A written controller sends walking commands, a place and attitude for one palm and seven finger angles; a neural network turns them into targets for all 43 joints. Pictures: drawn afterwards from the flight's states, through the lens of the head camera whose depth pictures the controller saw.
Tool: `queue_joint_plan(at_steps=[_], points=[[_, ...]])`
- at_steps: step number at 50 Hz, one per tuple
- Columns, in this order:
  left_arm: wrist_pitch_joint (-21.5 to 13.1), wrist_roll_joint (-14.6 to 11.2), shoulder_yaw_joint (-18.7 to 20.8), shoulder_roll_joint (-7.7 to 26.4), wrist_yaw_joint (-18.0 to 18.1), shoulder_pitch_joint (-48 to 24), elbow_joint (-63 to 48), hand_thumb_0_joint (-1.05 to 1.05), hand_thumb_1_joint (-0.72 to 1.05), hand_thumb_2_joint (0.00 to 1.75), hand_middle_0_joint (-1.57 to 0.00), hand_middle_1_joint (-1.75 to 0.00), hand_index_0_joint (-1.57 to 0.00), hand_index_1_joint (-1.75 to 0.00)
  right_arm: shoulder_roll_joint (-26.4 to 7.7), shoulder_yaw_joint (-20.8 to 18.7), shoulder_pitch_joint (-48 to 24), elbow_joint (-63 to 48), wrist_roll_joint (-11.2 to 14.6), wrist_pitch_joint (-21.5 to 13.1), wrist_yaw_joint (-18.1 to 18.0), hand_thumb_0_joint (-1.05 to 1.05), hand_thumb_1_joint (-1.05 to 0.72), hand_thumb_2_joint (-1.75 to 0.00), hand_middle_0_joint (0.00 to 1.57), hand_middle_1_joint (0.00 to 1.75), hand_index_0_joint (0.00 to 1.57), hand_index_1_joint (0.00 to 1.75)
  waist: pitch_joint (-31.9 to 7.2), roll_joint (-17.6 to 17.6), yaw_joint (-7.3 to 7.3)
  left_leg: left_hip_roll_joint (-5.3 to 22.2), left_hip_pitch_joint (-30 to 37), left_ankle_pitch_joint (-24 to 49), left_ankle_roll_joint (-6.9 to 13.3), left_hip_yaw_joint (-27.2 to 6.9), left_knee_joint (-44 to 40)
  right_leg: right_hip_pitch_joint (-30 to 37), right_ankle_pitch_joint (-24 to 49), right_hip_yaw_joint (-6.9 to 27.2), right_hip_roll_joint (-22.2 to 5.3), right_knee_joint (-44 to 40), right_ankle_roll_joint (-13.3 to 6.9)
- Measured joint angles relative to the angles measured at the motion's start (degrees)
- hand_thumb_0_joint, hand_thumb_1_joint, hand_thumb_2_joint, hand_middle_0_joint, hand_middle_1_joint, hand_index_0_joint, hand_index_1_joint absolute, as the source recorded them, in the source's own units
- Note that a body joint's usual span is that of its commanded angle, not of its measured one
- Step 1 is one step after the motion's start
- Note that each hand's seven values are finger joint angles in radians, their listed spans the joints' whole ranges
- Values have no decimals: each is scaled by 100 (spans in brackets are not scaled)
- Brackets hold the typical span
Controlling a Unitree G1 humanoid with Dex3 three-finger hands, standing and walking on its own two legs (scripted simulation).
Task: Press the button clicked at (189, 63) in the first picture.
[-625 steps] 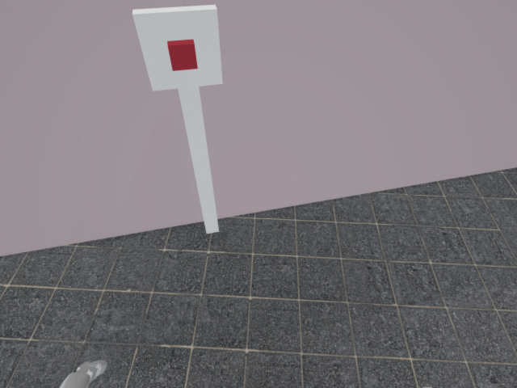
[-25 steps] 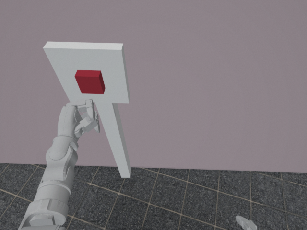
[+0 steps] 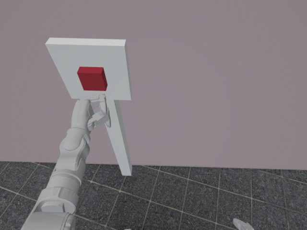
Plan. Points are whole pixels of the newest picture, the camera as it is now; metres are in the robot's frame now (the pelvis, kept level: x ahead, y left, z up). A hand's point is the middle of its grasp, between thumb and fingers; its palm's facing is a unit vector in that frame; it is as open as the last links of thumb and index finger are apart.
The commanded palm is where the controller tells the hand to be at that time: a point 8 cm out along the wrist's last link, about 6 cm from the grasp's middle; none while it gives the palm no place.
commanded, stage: aim a knuckle at the button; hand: left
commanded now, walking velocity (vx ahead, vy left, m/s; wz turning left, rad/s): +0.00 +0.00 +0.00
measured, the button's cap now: (93, 78) +0.49 +0.18 +0.12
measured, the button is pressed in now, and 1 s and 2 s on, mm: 0 0 0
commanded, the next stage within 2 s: none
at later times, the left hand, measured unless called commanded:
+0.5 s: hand (107, 117) +0.38 +0.13 +0.09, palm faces -0.02 -1.00 -0.02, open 3.1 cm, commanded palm +0.36 +0.19 +0.09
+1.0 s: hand (103, 116) +0.39 +0.14 +0.08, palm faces -0.02 -1.00 +0.00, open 3.1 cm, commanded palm +0.37 +0.20 +0.09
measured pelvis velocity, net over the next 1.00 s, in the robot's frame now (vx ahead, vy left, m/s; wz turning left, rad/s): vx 0.01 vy -0.01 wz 0.00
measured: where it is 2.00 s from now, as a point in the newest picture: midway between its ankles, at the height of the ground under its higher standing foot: outside the picture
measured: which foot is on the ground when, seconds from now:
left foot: down 0.00-1.00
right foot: down 0.00-1.00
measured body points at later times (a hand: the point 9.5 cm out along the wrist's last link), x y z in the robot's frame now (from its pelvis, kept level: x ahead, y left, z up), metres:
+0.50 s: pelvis +0.01 -0.02 +0.00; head +0.04 -0.02 +0.45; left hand +0.37 +0.19 +0.09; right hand +0.12 -0.27 -0.10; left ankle +0.02 +0.09 -0.71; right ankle -0.01 -0.10 -0.71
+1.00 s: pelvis +0.01 -0.01 +0.00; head +0.05 -0.01 +0.45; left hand +0.39 +0.20 +0.08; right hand +0.11 -0.27 -0.11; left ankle +0.02 +0.09 -0.71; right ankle -0.01 -0.10 -0.71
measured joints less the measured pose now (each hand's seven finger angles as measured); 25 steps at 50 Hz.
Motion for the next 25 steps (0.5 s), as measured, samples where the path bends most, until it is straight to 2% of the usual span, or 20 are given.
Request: queue_joint_plan(at_steps=[6,10,18,25], points=[[-162,112,-5,-178,241,191,-320,2,90,90,-130,-150,-130,-150,11,-33,1,10,-66,-38,27,1,-91,-89,21,30,20,30,7,-7,-34,17,33,-24,-9,78,-20,-25,-26,81,13,40,-5],[-186,171,143,-63,295,229,-371,2,90,90,-130,-150,-130,-150,52,-6,6,-13,-67,16,28,1,-91,-89,21,30,20,30,-40,-47,-57,47,116,-34,-38,104,-68,31,-36,112,44,18,-32],[103,-57,220,137,0,414,-337,2,90,90,-130,-150,-130,-150,-14,-21,38,-121,9,70,-10,1,-91,-89,21,30,20,30,-72,10,4,76,214,-4,-88,20,-162,175,-1,35,86,-134,-83],[-102,-56,68,10,-45,514,-550,2,90,90,-130,-150,-130,-150,-62,-52,-127,-84,5,-3,-51,1,-91,-89,20,30,20,30,7,-8,61,66,179,-2,-113,-57,-110,169,-25,-42,79,-88,-110]])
